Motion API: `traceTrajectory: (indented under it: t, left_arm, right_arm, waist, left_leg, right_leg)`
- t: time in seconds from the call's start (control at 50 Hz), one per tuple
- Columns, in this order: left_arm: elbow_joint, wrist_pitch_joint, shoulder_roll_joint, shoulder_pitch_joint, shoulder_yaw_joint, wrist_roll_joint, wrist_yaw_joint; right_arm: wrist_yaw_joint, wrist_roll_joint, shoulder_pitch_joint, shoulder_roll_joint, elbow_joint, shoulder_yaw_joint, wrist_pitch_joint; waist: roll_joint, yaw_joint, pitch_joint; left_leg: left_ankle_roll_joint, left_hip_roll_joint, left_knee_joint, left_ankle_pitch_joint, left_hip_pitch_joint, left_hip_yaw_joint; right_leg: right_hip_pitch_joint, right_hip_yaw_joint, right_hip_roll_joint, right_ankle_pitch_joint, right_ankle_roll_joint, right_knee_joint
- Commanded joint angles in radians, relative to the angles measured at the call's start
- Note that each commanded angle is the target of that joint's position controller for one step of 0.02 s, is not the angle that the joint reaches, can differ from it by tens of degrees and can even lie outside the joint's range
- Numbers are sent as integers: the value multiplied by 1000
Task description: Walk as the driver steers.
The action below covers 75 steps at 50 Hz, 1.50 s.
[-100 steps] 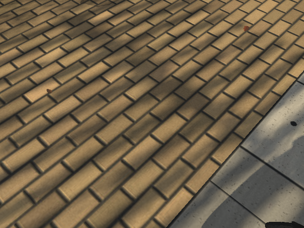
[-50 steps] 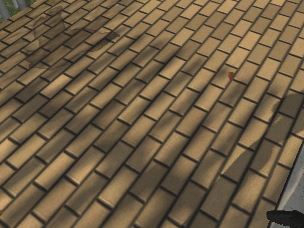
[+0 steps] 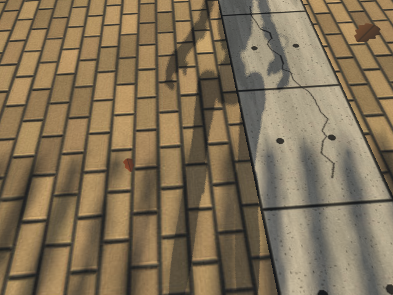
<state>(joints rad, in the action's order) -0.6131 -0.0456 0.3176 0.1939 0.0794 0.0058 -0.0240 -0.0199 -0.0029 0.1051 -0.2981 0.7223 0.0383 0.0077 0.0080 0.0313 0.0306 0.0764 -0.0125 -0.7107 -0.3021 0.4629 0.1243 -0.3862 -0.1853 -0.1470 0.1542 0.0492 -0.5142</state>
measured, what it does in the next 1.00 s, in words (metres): walks ahead: left foot, then right foot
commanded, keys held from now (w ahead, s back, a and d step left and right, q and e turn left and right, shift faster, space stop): e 0.10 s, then no key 0.04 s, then w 0.12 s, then w+q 0.74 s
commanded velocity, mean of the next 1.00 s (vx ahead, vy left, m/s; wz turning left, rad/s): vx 0.32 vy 0.00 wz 0.11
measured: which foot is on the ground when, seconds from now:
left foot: up 0.00-0.02, down 0.04-0.42, up 0.44-0.86, down 0.88-1.00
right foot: down 0.00-0.06, up 0.08-0.40, down 0.42-0.88, up 0.90-1.00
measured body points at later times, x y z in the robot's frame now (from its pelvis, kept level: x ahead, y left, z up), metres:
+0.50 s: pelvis +0.06 -0.01 +0.01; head +0.07 -0.03 +0.46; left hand +0.23 +0.24 -0.08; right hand +0.10 -0.29 -0.12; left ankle +0.05 +0.14 -0.70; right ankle +0.02 -0.12 -0.73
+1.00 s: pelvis +0.29 +0.05 -0.01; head +0.33 +0.06 +0.44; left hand +0.31 +0.34 -0.12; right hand +0.51 -0.18 -0.10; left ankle +0.35 +0.13 -0.73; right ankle +0.18 -0.13 -0.63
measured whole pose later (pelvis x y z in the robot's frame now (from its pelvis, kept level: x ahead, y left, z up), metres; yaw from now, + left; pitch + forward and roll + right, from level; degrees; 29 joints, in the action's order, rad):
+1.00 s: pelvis +0.29 +0.05 -0.01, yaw +12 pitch +1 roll +0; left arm -0.76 0.10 0.29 0.29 0.05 0.02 0.00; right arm 0.04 0.01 0.17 -0.30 0.64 0.06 0.04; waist 0.00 0.02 0.07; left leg -0.10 -0.09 -0.57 -0.17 0.42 -0.02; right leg -0.34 -0.04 0.06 0.40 0.00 -1.22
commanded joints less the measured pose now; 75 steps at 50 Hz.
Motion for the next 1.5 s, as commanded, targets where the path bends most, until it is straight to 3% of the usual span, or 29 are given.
traceTrajectory:
  t: [0.02, 0.04, 0.06, 0.08, 0.1, 0.14, 0.28, 0.4, 0.42, 0.44, 0.46, 0.5, 0.58, 0.78, 0.82, 0.86, 0.88, 0.9, 0.92, 0.94, 1.0, 1.08, 1.18, 1.32, 1.38, 1.42, 1.44, 1.46, 1.5]
  left_arm:
    - [74, 3, 141, -39, 38, 12, -4]
    - [72, 0, 121, -27, 32, 18, -6]
    - [69, -1, 65, 33, 17, 8, -5]
    - [102, 8, 103, 11, 31, 19, -5]
    - [75, 15, 186, 41, 56, -1, -5]
    - [22, -3, 167, 66, 61, 7, -11]
    - [60, 29, 36, -64, -1, 1, 18]
    - [-20, 85, 58, 74, 12, 11, 29]
    - [-37, 87, 79, 173, 19, 8, 18]
    - [-48, 85, 152, 277, 33, -11, 3]
    - [-65, 92, 224, 286, 57, -26, 13]
    - [-60, 123, 98, 180, 20, -6, 15]
    - [-73, 143, 46, 124, 7, -18, 13]
    - [-159, 128, 124, 178, 29, 10, 8]
    - [-164, 115, 156, 173, 37, 12, 5]
    - [-160, 100, 181, 158, 41, 15, -2]
    - [-149, 105, 170, 169, 32, 12, -7]
    - [-94, 125, 15, 279, -20, -27, 10]
    - [-88, 165, 60, 212, -22, -7, 22]
    - [-48, 182, 131, 80, 1, 38, 29]
    - [-44, 185, 114, 66, 0, -1, 14]
    - [-74, 140, 75, 116, -8, -20, 16]
    - [-47, 143, 36, -58, -30, -5, 26]
    - [11, 152, 44, -198, -33, 17, 72]
    - [12, 148, 68, -127, -21, 12, 84]
    - [-39, 140, 143, 104, 22, 6, 72]
    - [-47, 135, 243, 236, 50, 1, 62]
    - [-61, 137, 244, 272, 47, 19, 67]
    - [-45, 129, 138, 221, 18, 14, 55]
  right_arm:
    - [8, 5, 49, -104, -57, 38, 28]
    - [8, -2, 78, -128, -49, 49, 31]
    - [2, -19, 83, -196, -60, 64, 25]
    - [5, -51, 73, -240, -50, 77, 15]
    - [3, -45, 35, -183, -77, 65, 18]
    - [-3, -20, -15, -117, -92, 48, 15]
    - [-8, 8, 117, -141, -38, 50, 10]
    - [15, 40, 143, -149, -15, 47, 10]
    - [21, 30, 115, -81, -26, 27, 21]
    - [30, 13, 82, 26, -62, -2, 37]
    - [22, 40, 54, -54, -101, 20, 53]
    - [22, 50, 85, -131, -68, 52, 53]
    - [34, 33, 102, -67, -40, 46, 48]
    - [91, 29, -103, -20, -162, 15, 43]
    - [96, 27, -76, -54, -175, 31, 39]
    - [86, 30, 140, -131, -134, 74, 29]
    - [66, 33, 295, -190, -99, 106, 17]
    - [51, 37, 323, -313, -93, 125, 19]
    - [50, 33, 349, -253, -125, 103, 31]
    - [54, 18, 313, -197, -111, 84, 42]
    - [48, 3, 132, -132, -136, 61, 55]
    - [37, 5, 105, -113, -120, 52, 69]
    - [27, 4, 160, -125, -64, 45, 77]
    - [27, 7, 244, -159, 21, 55, 64]
    - [15, 9, 217, -178, 24, 62, 46]
    - [2, 5, 190, -171, 7, 55, 32]
    - [-4, -13, 253, -118, -32, 33, 44]
    - [13, -28, 321, -36, -32, 3, 70]
    - [39, 31, 135, -142, -74, 22, 114]
  waist:
    - [-169, -48, -142]
    - [-143, -58, -142]
    - [51, -18, -172]
    - [314, -8, -99]
    - [214, -11, -97]
    - [108, 3, -84]
    - [191, -92, -50]
    - [132, -1, -20]
    - [86, 51, -80]
    - [-144, 87, -149]
    - [-234, 91, -78]
    - [-197, 42, 56]
    - [-129, 10, 69]
    - [-68, 42, 117]
    - [-97, 2, 55]
    - [-108, -129, -95]
    - [-61, -208, -176]
    - [237, -109, -298]
    - [159, -155, -486]
    - [99, -177, -323]
    - [16, -41, -91]
    - [36, 1, -60]
    - [56, -78, -2]
    - [32, -133, 54]
    - [60, -78, -6]
    - [42, 48, -165]
    - [-100, 62, -303]
    - [-276, 24, -392]
    - [-120, 78, -220]
  left_leg:
    - [-33, -16, 217, 65, -149, -28]
    - [-60, 38, 327, 159, -242, -10]
    - [-141, 257, 369, 265, -356, 167]
    - [-302, 396, 420, 415, -323, 392]
    - [-338, 418, 405, 439, -309, 373]
    - [-269, 298, 365, 418, -297, 193]
    - [-261, 234, 504, -116, -351, 131]
    - [-242, 188, 423, -70, -105, 130]
    - [-182, 131, 302, -115, 24, 93]
    - [-99, 9, -15, -222, 226, -40]
    - [-92, 16, -184, -281, 337, -38]
    - [-99, 64, -331, -130, 429, 14]
    - [-72, 82, -362, 121, 402, 1]
    - [-121, 77, 56, 274, 226, -157]
    - [-166, 18, 69, 187, 123, -213]
    - [-224, -67, 96, 159, -191, -251]
    - [-261, -52, 118, 172, -486, -166]
    - [-444, 243, 167, 16, -882, 379]
    - [-516, 353, 374, -165, -932, 754]
    - [-440, 321, 427, -139, -827, 617]
    - [-369, 202, 455, 145, -394, 314]
    - [-377, 166, 519, 318, -218, 163]
    - [-305, 123, 545, 293, -221, 9]
    - [-284, 245, 509, 344, -508, -12]
    - [-243, 249, 380, 710, -579, -62]
    - [-189, 180, 51, 959, -492, -146]
    - [-127, 103, -302, 649, -171, -189]
    - [-77, -82, -555, -226, 160, -102]
    - [-103, 16, -606, -140, 329, -5]
  right_leg:
    - [127, -316, 234, -95, 134, 85]
    - [87, -292, 194, -32, 93, 34]
    - [-15, -162, 97, 271, 30, -165]
    - [-210, 20, -30, 479, -27, -347]
    - [-222, 1, 44, 449, -67, -544]
    - [-206, 20, 57, 350, -107, -663]
    - [-154, 164, 132, 245, -111, -326]
    - [344, 210, 120, 27, -22, 188]
    - [537, 116, 217, 56, -2, 183]
    - [693, -154, 443, 160, 65, 215]
    - [537, -351, 575, 363, 188, 302]
    - [491, -249, 484, 470, 156, 358]
    - [431, 38, 402, 27, 101, 386]
    - [421, 313, 425, -285, 84, 366]
    - [473, 347, 431, -660, 64, 241]
    - [427, 387, 402, -914, 29, -78]
    - [227, 387, 367, -760, -7, -330]
    - [-229, 350, 195, 193, -76, -759]
    - [-319, 97, 110, 433, -73, -911]
    - [-408, 66, 163, 344, -52, -915]
    - [-276, 81, 266, 166, -41, -691]
    - [-200, 124, 280, 67, -97, -562]
    - [-205, 155, 271, -283, -99, -226]
    - [-322, 152, 225, -209, -21, -45]
    - [-214, 197, 166, -62, 29, -29]
    - [141, 231, 102, -97, 86, -1]
    - [513, -103, 315, -109, 206, -19]
    - [761, -559, 469, 73, 334, 117]
    - [652, -438, 430, 160, 261, 203]
Keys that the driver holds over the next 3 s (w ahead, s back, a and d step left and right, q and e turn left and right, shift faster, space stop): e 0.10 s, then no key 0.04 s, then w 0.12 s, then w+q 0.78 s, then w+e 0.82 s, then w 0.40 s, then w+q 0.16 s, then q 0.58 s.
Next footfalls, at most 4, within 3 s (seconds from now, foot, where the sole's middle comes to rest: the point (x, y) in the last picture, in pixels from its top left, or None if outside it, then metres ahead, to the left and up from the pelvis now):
0.04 left None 0.09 0.14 -0.77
0.42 right None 0.06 -0.12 -0.77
0.88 left None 0.39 0.14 -0.77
1.42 right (216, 216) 0.74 -0.01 -0.77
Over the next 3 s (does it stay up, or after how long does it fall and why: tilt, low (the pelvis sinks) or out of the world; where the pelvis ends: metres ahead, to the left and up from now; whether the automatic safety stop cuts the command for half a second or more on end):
stays up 1.27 0.04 0.00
